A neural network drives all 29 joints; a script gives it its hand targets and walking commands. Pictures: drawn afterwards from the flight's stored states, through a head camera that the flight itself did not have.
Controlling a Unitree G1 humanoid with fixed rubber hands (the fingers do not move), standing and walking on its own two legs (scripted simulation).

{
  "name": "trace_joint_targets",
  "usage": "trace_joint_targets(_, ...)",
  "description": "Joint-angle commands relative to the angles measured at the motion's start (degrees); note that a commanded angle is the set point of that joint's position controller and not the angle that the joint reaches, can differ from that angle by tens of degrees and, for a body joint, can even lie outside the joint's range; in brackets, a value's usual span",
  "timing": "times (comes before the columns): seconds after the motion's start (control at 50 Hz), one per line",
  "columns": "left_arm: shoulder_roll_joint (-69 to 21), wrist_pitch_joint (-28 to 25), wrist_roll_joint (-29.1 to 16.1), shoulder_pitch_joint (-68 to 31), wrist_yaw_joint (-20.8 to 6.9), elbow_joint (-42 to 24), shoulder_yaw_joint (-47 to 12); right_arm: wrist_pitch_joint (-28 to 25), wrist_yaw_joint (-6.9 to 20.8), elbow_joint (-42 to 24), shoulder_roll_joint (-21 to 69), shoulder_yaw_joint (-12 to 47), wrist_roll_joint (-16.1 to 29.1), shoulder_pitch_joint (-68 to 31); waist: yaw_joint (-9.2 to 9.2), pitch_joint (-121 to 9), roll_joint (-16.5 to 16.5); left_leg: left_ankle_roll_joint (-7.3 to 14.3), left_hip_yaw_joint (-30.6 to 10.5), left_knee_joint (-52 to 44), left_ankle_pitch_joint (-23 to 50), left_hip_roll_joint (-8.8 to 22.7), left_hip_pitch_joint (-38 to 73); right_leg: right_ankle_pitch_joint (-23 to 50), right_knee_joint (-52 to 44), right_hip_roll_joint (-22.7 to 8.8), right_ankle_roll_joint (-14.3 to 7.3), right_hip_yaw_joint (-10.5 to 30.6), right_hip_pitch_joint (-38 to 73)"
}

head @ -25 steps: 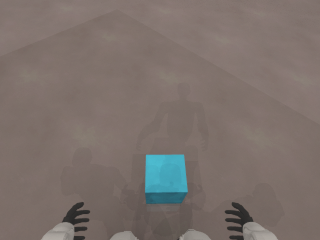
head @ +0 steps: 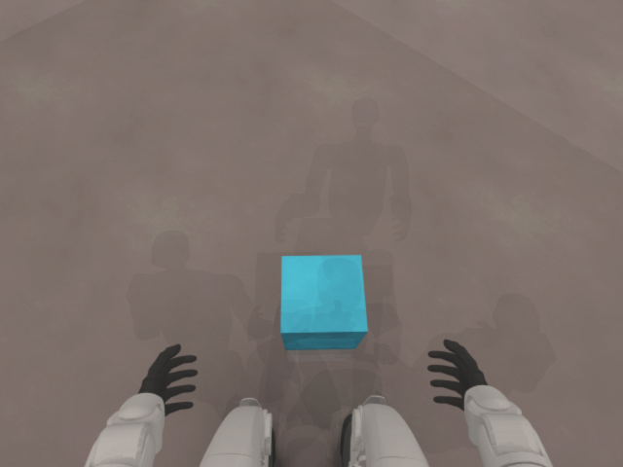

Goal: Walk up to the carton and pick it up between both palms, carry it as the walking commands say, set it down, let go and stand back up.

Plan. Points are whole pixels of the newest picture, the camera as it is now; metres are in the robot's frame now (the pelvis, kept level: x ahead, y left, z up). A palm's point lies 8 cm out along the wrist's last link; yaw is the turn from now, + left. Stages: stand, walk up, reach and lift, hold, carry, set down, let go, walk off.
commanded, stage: reach and lift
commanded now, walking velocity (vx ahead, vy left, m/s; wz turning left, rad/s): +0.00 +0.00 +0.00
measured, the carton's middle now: (320, 305) +0.46 -0.02 -0.59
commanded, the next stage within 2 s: none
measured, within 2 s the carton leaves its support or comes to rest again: neither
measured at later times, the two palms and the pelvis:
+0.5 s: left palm (197, 307) +0.32 +0.19 -0.13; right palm (449, 302) +0.34 -0.21 -0.13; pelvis -0.05 +0.00 -0.04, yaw +1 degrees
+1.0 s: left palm (216, 243) +0.45 +0.18 -0.16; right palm (439, 234) +0.47 -0.22 -0.16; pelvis -0.04 -0.01 -0.06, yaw +1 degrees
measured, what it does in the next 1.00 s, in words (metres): lowers itself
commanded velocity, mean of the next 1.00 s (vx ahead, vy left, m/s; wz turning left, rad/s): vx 0.00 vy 0.00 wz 0.00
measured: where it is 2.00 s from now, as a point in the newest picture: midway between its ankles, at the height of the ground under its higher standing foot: outside the picture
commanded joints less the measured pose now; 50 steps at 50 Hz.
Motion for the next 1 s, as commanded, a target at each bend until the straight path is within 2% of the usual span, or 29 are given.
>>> trace_joint_targets(0.0, 4.38, 0.01, -0.36, -5.57, 0.57, -4.93, 1.99, -0.13, 0.15, -4.97, -5.24, -1.37, 0.22, -7.17, 0.04, -17.43, -1.06, -0.06, 0.5, -6.18, 8.21, -4.25, 0.7, 8.46, -4.38, 4.25, 0.23, 3.29, 17.08)
trace_joint_targets(0.14, 4.75, 1.75, -2.17, -21.66, 1.97, -1.23, 2.76, 1.68, 0.31, -1.05, -7.7, -2.55, 0.79, -22.62, -0.39, -16.24, -1.49, 0.21, 0.18, -4.89, -2.98, -4.11, -1.73, -3.05, -3.48, 4.09, 0.13, 2.8, 12.99)
trace_joint_targets(0.26, 4.73, 1.35, -2.1, -35.38, 3.94, 5.78, 4.33, 0.95, 0.4, 7.1, -8.31, -4.36, 1.84, -36.18, -0.29, -18.85, -0.53, -0.12, -0.39, -3.79, -4.79, -4.42, -4.4, -4.08, -1.84, 3.87, 0.29, 2.74, 9.47)
trace_joint_targets(0.34, 4.43, -0.79, -1.74, -41.89, 5.19, 9.49, 5.83, -1.45, 0.15, 11.82, -9.35, -5.58, 1.59, -43.37, 0.0, -24.25, -0.18, -0.44, 0.0, -2.36, -1.71, -4.99, -5.93, -0.6, -0.32, 3.8, 0.35, 2.84, 7.64)
trace_joint_targets(0.52, 5.48, -8.49, -2.84, -53.07, 7.49, 12.22, 7.62, -9.12, -0.66, 16.93, -13.27, -7.48, 1.02, -57.07, -0.03, -38.22, -3.18, -0.96, 0.99, 0.31, 6.5, -5.94, -9.9, 7.97, 1.86, 4.6, 0.7, 3.41, 7.23)
trace_joint_targets(0.74, 7.33, -17.46, -3.45, -62.93, 7.32, 16.49, 9.67, -17.44, -0.38, 24.04, -15.74, -8.02, 3.95, -69.03, 0.26, -49.22, -3.57, -0.93, 1.15, 2.31, 17.97, -6.77, -16.3, 21.84, 4.72, 4.89, 0.81, 5.43, 4.69)
trace_joint_targets(0.86, 7.97, -19.26, -2.88, -69.79, 7.39, 17.98, 11.29, -19.58, 0.69, 25.67, -18.12, -10.21, 3.12, -75.61, -0.05, -53.9, -3.13, -1.24, 0.34, 2.91, 20.87, -6.88, -16.8, 24.67, 5.12, 5.17, 0.61, 5.4, 0.71)
trace_joint_targets(0.98, 7.42, -19.96, -0.96, -69.29, 7.11, 15.44, 12.89, -20.64, 1.82, 23.23, -18.39, -12.1, 1.08, -75.29, 0.07, -61.55, -3.75, -1.48, 0.57, 3.81, 27.65, -6.84, -16.41, 33.63, 6.52, 5.59, 0.33, 5.28, 4.61)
